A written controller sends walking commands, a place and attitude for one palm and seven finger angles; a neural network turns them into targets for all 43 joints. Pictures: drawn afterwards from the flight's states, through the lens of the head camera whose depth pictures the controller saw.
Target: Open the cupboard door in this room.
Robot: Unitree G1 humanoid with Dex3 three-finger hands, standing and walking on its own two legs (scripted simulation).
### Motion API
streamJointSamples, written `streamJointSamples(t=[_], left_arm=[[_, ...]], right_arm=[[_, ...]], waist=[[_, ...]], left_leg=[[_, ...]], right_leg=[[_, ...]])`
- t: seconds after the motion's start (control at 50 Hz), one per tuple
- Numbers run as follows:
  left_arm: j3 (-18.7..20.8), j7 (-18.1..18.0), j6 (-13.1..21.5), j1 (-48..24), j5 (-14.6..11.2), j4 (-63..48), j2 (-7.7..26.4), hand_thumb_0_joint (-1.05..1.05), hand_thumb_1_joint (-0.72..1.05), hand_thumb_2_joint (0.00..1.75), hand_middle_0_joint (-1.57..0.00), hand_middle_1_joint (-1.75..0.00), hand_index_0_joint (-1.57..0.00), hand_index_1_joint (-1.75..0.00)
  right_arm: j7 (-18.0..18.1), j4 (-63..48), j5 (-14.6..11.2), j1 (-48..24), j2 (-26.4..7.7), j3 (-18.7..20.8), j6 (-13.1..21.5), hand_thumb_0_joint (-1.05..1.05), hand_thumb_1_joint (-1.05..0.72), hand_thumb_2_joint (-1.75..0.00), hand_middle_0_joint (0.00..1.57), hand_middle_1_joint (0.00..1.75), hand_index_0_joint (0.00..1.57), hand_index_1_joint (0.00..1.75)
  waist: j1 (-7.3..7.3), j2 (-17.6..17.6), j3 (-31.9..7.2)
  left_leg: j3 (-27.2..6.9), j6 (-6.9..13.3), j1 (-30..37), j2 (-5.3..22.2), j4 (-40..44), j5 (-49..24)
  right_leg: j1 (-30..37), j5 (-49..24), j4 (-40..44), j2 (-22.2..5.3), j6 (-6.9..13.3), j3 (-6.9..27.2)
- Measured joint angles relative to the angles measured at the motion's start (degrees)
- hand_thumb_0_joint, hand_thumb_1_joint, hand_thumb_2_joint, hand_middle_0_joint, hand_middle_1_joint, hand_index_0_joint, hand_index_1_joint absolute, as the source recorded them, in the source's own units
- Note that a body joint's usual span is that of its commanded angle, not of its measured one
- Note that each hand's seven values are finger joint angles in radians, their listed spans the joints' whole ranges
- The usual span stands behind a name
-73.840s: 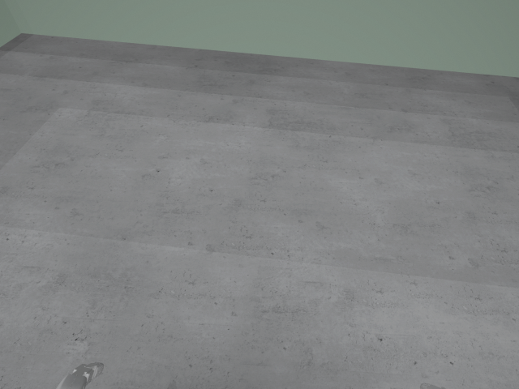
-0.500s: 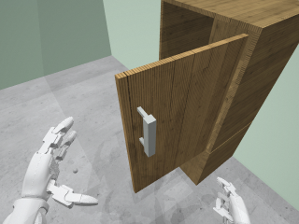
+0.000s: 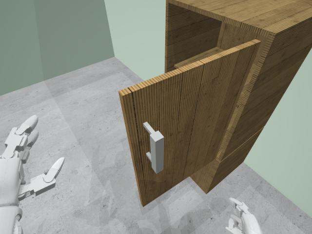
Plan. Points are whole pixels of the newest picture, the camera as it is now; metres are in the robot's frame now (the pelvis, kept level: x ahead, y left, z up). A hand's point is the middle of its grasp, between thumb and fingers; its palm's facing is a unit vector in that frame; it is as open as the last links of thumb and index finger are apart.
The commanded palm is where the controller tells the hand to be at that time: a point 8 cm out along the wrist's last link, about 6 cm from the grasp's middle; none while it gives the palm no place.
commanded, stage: draw the hand back to the body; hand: left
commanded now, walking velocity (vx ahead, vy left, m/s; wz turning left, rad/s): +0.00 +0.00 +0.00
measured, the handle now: (152, 148) +0.31 +0.05 +0.08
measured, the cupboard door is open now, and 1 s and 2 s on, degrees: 86 86 86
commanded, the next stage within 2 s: step back with the hand held close in 0.48 s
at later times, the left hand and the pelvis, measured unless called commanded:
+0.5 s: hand (52, 171) +0.18 +0.22 +0.15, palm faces +0.43 -0.81 -0.40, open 7.4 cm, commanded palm +0.14 +0.26 +0.17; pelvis +0.00 -0.03 +0.00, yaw +0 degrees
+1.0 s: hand (43, 183) +0.16 +0.23 +0.15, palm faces +0.32 -0.81 -0.50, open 7.4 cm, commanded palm +0.10 +0.28 +0.17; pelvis -0.04 -0.02 +0.00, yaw -1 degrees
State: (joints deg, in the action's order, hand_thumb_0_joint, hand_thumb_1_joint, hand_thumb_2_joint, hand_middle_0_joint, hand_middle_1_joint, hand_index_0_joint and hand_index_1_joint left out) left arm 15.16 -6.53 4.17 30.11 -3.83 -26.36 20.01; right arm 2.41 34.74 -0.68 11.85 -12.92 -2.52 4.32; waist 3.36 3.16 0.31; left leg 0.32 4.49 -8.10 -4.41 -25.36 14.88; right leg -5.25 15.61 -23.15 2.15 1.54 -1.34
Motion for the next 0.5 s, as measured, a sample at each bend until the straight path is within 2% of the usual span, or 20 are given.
streamJointSamples(t=[0.18, 0.32, 0.5], left_arm=[[4.3, -0.4, 0.3, -1.8, -0.8, 1.3, 1.3, 0.01, 0.73, 0.83, -0.2, -0.3, -0.2, -0.3], [2.6, 0.0, -0.2, -1.9, -1.1, 2.8, -0.3, 0.01, 0.85, 0.88, -0.2, -0.3, -0.21, -0.3], [2.7, 0.0, -0.2, -1.5, -1.3, 2.5, 0.5, 0.01, 0.89, 0.9, -0.21, -0.3, -0.21, -0.3]], right_arm=[[0.2, 0.7, -0.3, -0.9, -0.5, 0.8, -0.4, 0.01, -0.9, -0.9, 0.2, 0.3, 0.2, 0.3], [0.2, 0.6, -0.3, -1.5, -0.6, 1.0, -1.1, 0.01, -0.9, -0.9, 0.2, 0.3, 0.2, 0.3], [0.8, 1.0, -0.4, -1.3, -0.3, 0.8, -0.9, 0.01, -0.9, -0.9, 0.2, 0.3, 0.2, 0.3]], waist=[[0.33, 0.1, -0.3], [0.31, 0.3, 0.1], [0.29, 0.3, 0.0]], left_leg=[[-0.4, -0.8, 0.8, 0.8, 0.7, -0.1], [-0.7, -1.4, 1.0, 1.3, 0.9, -0.3], [-1.0, -2.4, 1.4, 2.2, 0.7, -0.3]], right_leg=[[1.1, -0.4, 1.3, 0.8, 0.9, -0.3], [1.3, -0.7, 1.6, 1.4, 1.6, -0.5], [2.0, -1.0, 2.2, 2.3, 2.6, -0.8]])
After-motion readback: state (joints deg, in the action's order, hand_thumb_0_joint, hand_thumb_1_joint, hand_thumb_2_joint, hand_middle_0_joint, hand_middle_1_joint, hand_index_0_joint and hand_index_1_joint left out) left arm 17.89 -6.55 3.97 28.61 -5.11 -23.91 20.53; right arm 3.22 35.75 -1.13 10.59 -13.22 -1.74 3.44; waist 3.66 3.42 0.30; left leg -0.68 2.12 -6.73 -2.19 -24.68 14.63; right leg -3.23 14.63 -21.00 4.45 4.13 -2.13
